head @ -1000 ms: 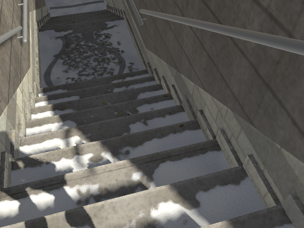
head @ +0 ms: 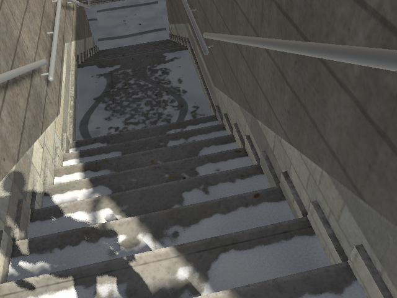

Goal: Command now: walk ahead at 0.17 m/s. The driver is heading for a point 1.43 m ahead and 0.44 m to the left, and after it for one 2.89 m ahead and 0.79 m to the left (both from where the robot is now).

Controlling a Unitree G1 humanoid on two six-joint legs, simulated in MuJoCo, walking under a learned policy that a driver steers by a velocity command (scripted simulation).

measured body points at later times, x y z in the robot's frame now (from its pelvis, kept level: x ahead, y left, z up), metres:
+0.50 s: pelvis +0.02 +0.08 -0.02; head +0.01 +0.08 +0.43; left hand +0.18 +0.34 -0.13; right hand -0.22 -0.14 -0.13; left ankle -0.01 +0.19 -0.72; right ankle +0.19 -0.09 -0.64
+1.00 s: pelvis +0.21 +0.03 -0.01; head +0.22 +0.03 +0.44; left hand +0.20 +0.30 -0.14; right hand +0.27 -0.25 -0.14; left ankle +0.26 +0.18 -0.66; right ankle +0.14 -0.05 -0.72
